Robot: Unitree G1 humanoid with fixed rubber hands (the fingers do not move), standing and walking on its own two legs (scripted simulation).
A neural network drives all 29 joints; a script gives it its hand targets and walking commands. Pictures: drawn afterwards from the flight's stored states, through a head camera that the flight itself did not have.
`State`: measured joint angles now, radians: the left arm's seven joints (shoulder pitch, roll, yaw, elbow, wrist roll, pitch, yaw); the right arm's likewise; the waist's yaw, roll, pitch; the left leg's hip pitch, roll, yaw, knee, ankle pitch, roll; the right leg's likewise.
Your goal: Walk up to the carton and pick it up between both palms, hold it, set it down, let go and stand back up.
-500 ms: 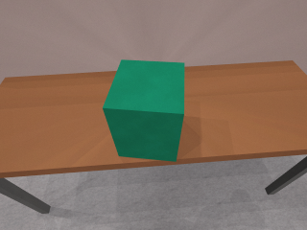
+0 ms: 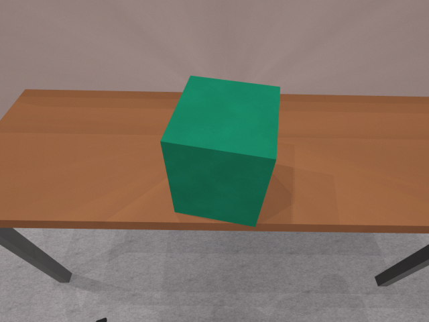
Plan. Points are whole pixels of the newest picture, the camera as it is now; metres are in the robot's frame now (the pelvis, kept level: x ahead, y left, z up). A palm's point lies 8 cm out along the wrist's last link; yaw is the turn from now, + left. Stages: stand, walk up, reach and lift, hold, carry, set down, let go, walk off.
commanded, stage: walk up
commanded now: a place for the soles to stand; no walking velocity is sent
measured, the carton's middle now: (223, 153) +0.46 +0.00 +0.02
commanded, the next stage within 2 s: none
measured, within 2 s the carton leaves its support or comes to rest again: neither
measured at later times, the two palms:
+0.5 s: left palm out of the picture +0.06 +0.27 -0.13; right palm out of the picture +0.09 -0.25 -0.11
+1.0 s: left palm out of the picture +0.04 +0.26 -0.12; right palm out of the picture +0.11 -0.24 -0.11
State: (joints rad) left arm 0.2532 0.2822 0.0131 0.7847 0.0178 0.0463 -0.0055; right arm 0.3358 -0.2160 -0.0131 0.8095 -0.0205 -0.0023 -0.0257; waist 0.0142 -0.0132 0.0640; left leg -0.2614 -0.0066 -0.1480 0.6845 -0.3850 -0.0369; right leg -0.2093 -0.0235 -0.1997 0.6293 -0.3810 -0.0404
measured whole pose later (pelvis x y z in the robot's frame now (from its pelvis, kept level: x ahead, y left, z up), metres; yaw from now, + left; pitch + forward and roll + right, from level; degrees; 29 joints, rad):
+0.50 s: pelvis +0.00 +0.00 -0.01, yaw +3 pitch -3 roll -2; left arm 0.27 0.31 0.01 0.75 0.02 0.06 -0.02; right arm 0.30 -0.22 -0.03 0.73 -0.02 0.00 -0.02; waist 0.03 -0.02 0.09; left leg -0.29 -0.03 -0.18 0.76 -0.41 -0.03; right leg -0.22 -0.05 -0.24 0.69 -0.42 -0.03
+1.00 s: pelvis -0.01 -0.01 -0.01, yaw +5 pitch -3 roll -1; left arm 0.30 0.30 -0.01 0.73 0.02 0.05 -0.01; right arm 0.29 -0.21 -0.01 0.72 -0.02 0.02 -0.02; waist 0.02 -0.01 0.08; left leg -0.29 -0.01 -0.17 0.75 -0.39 -0.05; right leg -0.20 -0.04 -0.25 0.68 -0.42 -0.05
